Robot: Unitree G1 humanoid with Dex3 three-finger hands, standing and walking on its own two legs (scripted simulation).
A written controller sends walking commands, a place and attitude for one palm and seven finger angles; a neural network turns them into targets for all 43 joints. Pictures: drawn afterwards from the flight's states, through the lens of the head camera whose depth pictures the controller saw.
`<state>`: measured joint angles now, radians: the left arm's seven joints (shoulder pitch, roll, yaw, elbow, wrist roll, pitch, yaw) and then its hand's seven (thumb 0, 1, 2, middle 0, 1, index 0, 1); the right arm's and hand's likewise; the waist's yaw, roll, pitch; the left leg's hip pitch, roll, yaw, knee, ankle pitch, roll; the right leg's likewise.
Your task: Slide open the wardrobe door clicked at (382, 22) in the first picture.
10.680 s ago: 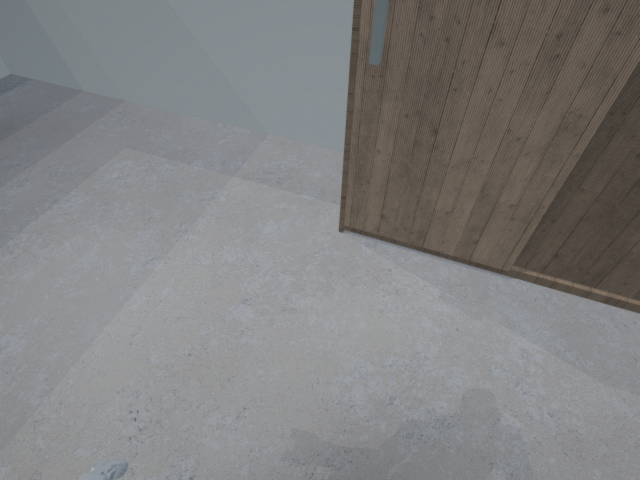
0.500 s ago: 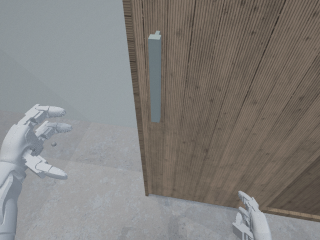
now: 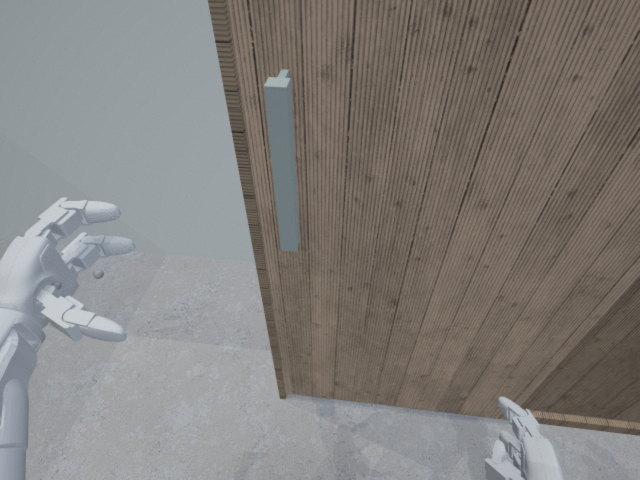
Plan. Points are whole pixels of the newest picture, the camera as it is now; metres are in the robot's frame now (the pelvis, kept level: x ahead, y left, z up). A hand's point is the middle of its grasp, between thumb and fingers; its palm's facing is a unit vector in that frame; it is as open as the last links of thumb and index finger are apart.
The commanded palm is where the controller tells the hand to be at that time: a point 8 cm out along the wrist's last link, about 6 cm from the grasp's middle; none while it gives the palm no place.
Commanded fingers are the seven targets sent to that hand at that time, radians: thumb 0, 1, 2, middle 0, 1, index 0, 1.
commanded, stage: raise the hand with hooked fingers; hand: left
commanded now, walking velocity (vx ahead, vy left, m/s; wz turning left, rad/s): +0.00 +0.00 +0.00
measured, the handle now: (287, 169) +0.50 +0.10 +0.14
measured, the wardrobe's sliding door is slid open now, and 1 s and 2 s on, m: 0.00 0.00 0.00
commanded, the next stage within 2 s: move the hooked fingers beside the handle in 0.12 s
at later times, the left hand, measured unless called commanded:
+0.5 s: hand (119, 259) +0.29 +0.26 +0.16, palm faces +0.05 -1.00 -0.04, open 14.0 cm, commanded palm +0.27 +0.30 +0.17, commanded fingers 0.00 -0.50 0.30 -0.30 -1.20 -0.30 -1.20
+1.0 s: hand (177, 227) +0.36 +0.21 +0.15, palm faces +0.02 -1.00 -0.02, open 14.0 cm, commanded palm +0.33 +0.26 +0.16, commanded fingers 0.00 -0.50 0.30 -0.30 -1.20 -0.30 -1.20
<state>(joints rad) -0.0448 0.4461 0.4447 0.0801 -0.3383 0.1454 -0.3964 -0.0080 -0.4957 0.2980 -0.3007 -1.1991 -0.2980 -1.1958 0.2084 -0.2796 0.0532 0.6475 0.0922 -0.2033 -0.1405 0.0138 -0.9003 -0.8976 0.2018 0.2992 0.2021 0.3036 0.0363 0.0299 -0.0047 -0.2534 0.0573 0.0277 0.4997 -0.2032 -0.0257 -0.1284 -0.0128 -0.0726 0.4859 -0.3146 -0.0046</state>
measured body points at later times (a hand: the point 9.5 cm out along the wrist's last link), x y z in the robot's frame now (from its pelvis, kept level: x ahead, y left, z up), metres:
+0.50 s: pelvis +0.00 +0.00 +0.00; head -0.02 -0.01 +0.45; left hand +0.29 +0.31 +0.16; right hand +0.19 -0.24 -0.07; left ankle +0.04 +0.14 -0.74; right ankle -0.03 -0.11 -0.74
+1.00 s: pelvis +0.00 +0.01 +0.00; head -0.01 +0.00 +0.45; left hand +0.35 +0.27 +0.16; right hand +0.16 -0.24 -0.09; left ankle +0.04 +0.14 -0.74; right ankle -0.03 -0.11 -0.74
